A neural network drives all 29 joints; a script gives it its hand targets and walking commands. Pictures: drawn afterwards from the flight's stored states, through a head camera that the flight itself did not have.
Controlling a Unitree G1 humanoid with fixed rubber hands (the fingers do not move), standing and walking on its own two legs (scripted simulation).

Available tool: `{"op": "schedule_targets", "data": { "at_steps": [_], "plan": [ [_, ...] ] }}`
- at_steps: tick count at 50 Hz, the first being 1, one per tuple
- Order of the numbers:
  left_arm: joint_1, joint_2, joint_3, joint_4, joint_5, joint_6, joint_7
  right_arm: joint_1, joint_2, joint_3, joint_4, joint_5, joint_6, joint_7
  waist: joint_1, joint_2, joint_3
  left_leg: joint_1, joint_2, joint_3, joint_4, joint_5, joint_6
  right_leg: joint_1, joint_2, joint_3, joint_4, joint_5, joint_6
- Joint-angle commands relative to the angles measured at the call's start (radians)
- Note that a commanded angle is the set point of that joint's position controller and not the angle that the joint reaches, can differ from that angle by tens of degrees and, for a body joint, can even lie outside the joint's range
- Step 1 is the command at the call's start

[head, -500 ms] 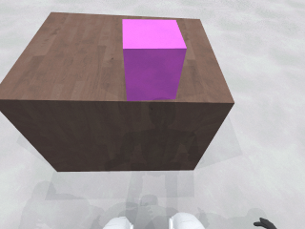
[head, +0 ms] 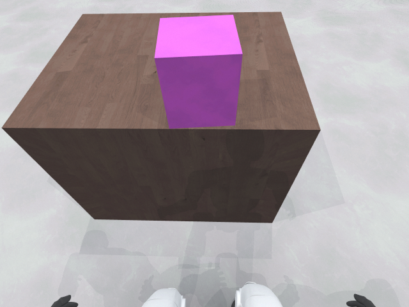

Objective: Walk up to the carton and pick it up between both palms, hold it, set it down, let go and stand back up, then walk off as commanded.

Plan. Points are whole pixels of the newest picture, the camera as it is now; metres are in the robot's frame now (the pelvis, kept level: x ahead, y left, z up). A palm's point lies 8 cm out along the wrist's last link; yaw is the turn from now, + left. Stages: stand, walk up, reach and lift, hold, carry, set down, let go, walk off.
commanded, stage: walk up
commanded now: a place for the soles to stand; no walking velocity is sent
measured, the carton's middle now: (199, 74) +0.65 +0.01 +0.07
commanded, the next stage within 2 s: none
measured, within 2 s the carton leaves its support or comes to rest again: neither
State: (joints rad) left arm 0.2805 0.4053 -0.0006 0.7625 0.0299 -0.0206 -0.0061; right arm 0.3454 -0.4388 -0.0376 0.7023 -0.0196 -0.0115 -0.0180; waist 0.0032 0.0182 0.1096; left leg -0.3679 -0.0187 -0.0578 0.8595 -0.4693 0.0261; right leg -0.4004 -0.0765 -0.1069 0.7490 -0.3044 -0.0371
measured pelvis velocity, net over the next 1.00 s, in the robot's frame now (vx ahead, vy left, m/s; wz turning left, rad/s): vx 0.01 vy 0.02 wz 0.01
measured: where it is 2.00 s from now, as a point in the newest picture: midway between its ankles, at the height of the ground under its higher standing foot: (216, 291)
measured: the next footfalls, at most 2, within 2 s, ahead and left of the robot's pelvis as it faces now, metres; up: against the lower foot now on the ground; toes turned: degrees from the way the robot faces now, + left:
left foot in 0.04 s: +0.06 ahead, +0.14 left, +0.00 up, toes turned -3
left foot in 1.90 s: +0.35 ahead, +0.08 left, +0.00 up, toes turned +1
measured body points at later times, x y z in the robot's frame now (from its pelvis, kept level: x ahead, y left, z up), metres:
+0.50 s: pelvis +0.02 +0.02 +0.00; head +0.03 +0.03 +0.45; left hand +0.11 +0.33 -0.11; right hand +0.10 -0.29 -0.09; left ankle +0.02 +0.14 -0.71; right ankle +0.06 -0.10 -0.71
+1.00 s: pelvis +0.01 +0.02 +0.00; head +0.03 +0.03 +0.45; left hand +0.12 +0.33 -0.10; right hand +0.10 -0.29 -0.09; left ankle +0.02 +0.14 -0.71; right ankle +0.06 -0.10 -0.71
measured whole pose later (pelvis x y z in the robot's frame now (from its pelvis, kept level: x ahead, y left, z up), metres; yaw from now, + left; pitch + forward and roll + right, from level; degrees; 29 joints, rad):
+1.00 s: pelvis +0.01 +0.02 +0.00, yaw +1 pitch -1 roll +0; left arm 0.23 0.40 0.00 0.78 0.03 -0.02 -0.02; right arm 0.34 -0.40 -0.01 0.72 -0.02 -0.04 0.00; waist 0.01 -0.02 0.04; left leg -0.32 -0.02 -0.06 0.74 -0.40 0.01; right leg -0.39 -0.05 -0.09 0.72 -0.32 -0.04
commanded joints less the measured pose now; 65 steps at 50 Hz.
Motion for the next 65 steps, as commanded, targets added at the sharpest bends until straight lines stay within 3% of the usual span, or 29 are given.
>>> {"op": "schedule_targets", "data": {
  "at_steps": [1,2,3,5,7,9,13,14,15,20,25,33,37,39,42,47,48,49,51,52,53,56,58,59,60,62,63,64,65],
  "plan": [
    [-0.097,0.178,0.086,-0.05,-0.017,0.001,-0.003,0.106,-0.19,-0.066,0.079,-0.01,-0.052,-0.011,-0.032,-0.05,-0.082,0.193,0.051,-0.062,-0.37,0.091,0.05,-0.088,-0.094,0.136,-0.109,-0.242,-0.071],
    [-0.083,0.152,0.081,-0.058,-0.031,0.004,-0.007,0.083,-0.233,-0.072,0.076,-0.029,-0.062,-0.018,-0.02,0.071,-0.064,0.135,0.193,-0.324,-0.439,0.014,0.101,-0.138,-0.032,0.09,0.011,-0.193,-0.026],
    [-0.07,0.155,0.082,-0.047,-0.034,0.01,-0.002,-0.009,-0.279,-0.074,0.043,-0.024,-0.064,-0.017,0.012,0.086,-0.014,0.027,0.288,-0.536,-0.533,-0.17,0.158,-0.139,0.016,0.1,0.048,-0.214,-0.007],
    [-0.034,0.23,0.103,-0.002,-0.021,0.004,-0.005,-0.113,-0.292,-0.069,0.014,-0.013,-0.054,-0.011,0.038,0.074,0.01,-0.175,0.26,-0.434,-0.476,-0.143,0.188,0.078,0.022,0.125,0.01,-0.182,-0.011],
    [-0.025,0.205,0.106,-0.004,-0.015,-0.017,-0.003,-0.135,-0.193,-0.037,0.017,-0.003,-0.049,-0.002,0.053,0.068,-0.039,-0.182,0.135,-0.217,-0.363,0.048,0.095,0.199,-0.019,0.167,-0.189,-0.106,-0.037],
    [-0.045,0.252,0.105,0.0,-0.007,-0.034,0.001,-0.083,-0.157,-0.026,0.011,0.004,-0.054,0.0,0.01,0.008,-0.076,-0.119,0.068,-0.119,-0.244,0.194,0.046,0.157,-0.107,0.278,-0.277,-0.108,-0.063],
    [-0.122,0.225,0.089,0.005,-0.012,-0.026,0.002,-0.059,-0.177,-0.043,0.044,-0.002,-0.044,0.009,-0.02,0.014,-0.05,0.002,0.075,-0.144,-0.328,-0.056,0.066,0.001,-0.088,0.235,-0.32,-0.358,-0.052],
    [-0.126,0.229,0.094,-0.003,-0.008,-0.026,-0.002,-0.047,-0.186,-0.044,0.036,-0.012,-0.045,0.01,-0.018,-0.036,-0.053,-0.038,0.086,-0.178,-0.343,-0.077,0.076,0.039,-0.067,0.202,-0.287,-0.313,-0.045],
    [-0.095,0.216,0.088,-0.004,-0.013,-0.027,-0.004,-0.065,-0.185,-0.044,0.031,-0.012,-0.05,0.009,0.002,-0.004,-0.051,-0.05,0.1,-0.208,-0.368,-0.068,0.083,0.051,-0.058,0.2,-0.263,-0.261,-0.041],
    [-0.086,0.213,0.083,0.009,-0.022,-0.037,-0.002,-0.076,-0.182,-0.033,0.035,0.0,-0.067,0.002,0.016,0.01,-0.116,-0.014,0.122,-0.19,-0.297,0.352,0.071,0.148,-0.06,0.175,-0.197,0.049,-0.041],
    [-0.08,0.211,0.083,0.005,-0.028,-0.037,0.009,-0.079,-0.172,-0.02,0.03,0.012,-0.068,-0.008,0.013,0.002,-0.175,0.031,0.11,-0.151,-0.233,0.482,0.066,0.185,-0.083,0.155,-0.157,0.274,-0.053],
    [-0.106,0.217,0.079,0.01,-0.021,-0.03,0.002,-0.083,-0.174,-0.019,0.024,0.004,-0.059,-0.005,0.007,0.003,-0.132,-0.036,0.102,-0.163,-0.28,0.277,0.067,0.135,-0.089,0.185,-0.218,0.023,-0.053],
    [-0.141,0.218,0.078,0.007,-0.011,-0.029,-0.001,-0.074,-0.168,-0.025,0.049,0.001,-0.05,0.002,0.002,-0.015,-0.088,-0.043,0.077,-0.147,-0.31,0.108,0.06,0.086,-0.107,0.216,-0.302,-0.236,-0.053],
    [-0.151,0.221,0.079,0.015,-0.013,-0.03,-0.002,-0.088,-0.156,-0.019,0.042,0.003,-0.057,0.005,0.0,-0.009,-0.089,-0.03,0.078,-0.144,-0.322,0.104,0.067,0.087,-0.103,0.215,-0.295,-0.21,-0.053],
    [-0.149,0.21,0.078,0.006,-0.016,-0.026,-0.007,-0.093,-0.171,-0.024,0.044,-0.012,-0.062,0.003,0.008,0.046,-0.072,-0.064,0.102,-0.203,-0.377,0.079,0.072,0.098,-0.064,0.176,-0.235,-0.174,-0.033],
    [-0.15,0.216,0.085,0.012,-0.017,-0.024,-0.009,-0.094,-0.175,-0.022,0.048,-0.01,-0.065,0.001,0.013,0.02,-0.073,-0.072,0.107,-0.198,-0.377,0.153,0.07,0.125,-0.062,0.168,-0.232,-0.158,-0.04],
    [-0.058,0.281,0.113,-0.024,0.001,-0.041,-0.035,0.004,-0.26,-0.07,0.018,-0.008,-0.079,0.022,0.01,0.022,-0.167,-0.044,0.1,-0.27,-0.343,-0.25,0.12,0.127,-0.051,0.233,-0.169,-0.447,-0.076],
    [-0.054,0.282,0.12,-0.023,0.004,-0.044,-0.041,0.028,-0.276,-0.08,0.016,-0.009,-0.083,0.031,-0.008,0.054,-0.115,-0.027,0.131,-0.357,-0.404,-0.466,0.135,0.001,-0.047,0.256,-0.114,-0.551,-0.084],
    [-0.116,0.252,0.122,-0.038,0.007,-0.042,-0.048,0.073,-0.307,-0.103,0.02,-0.022,-0.077,0.031,-0.047,0.145,-0.017,0.049,0.205,-0.491,-0.56,-0.587,0.178,-0.2,0.036,0.141,0.011,-0.445,-0.04],
    [-0.112,0.246,0.118,-0.042,0.009,-0.045,-0.046,0.084,-0.334,-0.107,0.019,-0.019,-0.077,0.025,-0.05,0.202,0.028,0.138,0.286,-0.639,-0.61,-0.559,0.243,-0.316,0.069,0.11,0.139,-0.283,-0.019],
    [-0.135,0.241,0.112,-0.045,0.009,-0.05,-0.042,0.091,-0.327,-0.112,0.03,-0.014,-0.082,0.02,-0.063,0.173,0.054,0.243,0.328,-0.681,-0.614,-0.419,0.272,-0.43,0.019,0.152,0.184,-0.201,-0.008],
    [-0.123,0.194,0.094,-0.083,-0.011,-0.073,-0.035,0.146,-0.291,-0.103,0.026,0.0,-0.095,0.016,-0.071,0.151,-0.098,0.571,0.304,-0.497,-0.411,0.371,0.264,-0.461,0.029,0.099,0.064,-0.253,0.007],
    [-0.144,0.203,0.111,-0.091,-0.011,-0.057,-0.046,0.14,-0.291,-0.092,0.026,0.013,-0.088,0.017,-0.082,0.142,-0.135,0.443,0.253,-0.425,-0.429,0.303,0.213,-0.28,0.044,0.088,0.025,-0.216,0.018],
    [-0.122,0.196,0.112,-0.084,-0.014,-0.057,-0.047,0.091,-0.307,-0.088,0.019,0.005,-0.081,0.016,-0.07,0.224,-0.118,0.339,0.239,-0.384,-0.429,0.286,0.211,-0.189,0.052,0.074,-0.051,-0.196,0.015],
    [-0.079,0.197,0.113,-0.07,-0.018,-0.063,-0.041,0.036,-0.283,-0.087,0.0,0.007,-0.077,0.016,-0.036,0.201,-0.11,0.268,0.236,-0.356,-0.404,0.277,0.201,-0.114,0.073,0.061,-0.095,-0.106,0.0],
    [0.099,0.204,0.125,-0.001,-0.014,-0.073,-0.029,-0.093,-0.219,-0.069,-0.033,0.011,-0.066,0.019,0.088,0.116,-0.1,-0.043,0.139,-0.163,-0.189,0.32,0.122,0.288,0.098,0.017,-0.257,0.057,-0.009],
    [0.233,0.288,0.161,0.026,-0.006,-0.081,-0.011,-0.078,-0.141,-0.046,-0.042,0.021,-0.07,0.021,0.148,-0.107,-0.172,-0.203,0.029,-0.063,0.142,0.298,0.054,0.503,-0.05,0.256,-0.38,-0.011,-0.02],
    [0.268,0.39,0.182,0.019,-0.005,-0.09,0.004,-0.054,-0.103,-0.032,-0.068,0.031,-0.072,0.018,0.138,-0.298,-0.163,-0.467,-0.093,-0.012,0.32,-0.021,-0.003,0.639,-0.305,0.717,-0.497,0.025,-0.075],
    [0.255,0.386,0.184,0.015,-0.024,-0.089,-0.001,-0.04,-0.212,-0.054,-0.035,0.029,-0.063,0.005,0.122,-0.139,-0.166,-0.497,-0.05,-0.065,0.365,-0.065,-0.001,0.663,-0.365,0.792,-0.48,0.08,-0.1]
  ]
}}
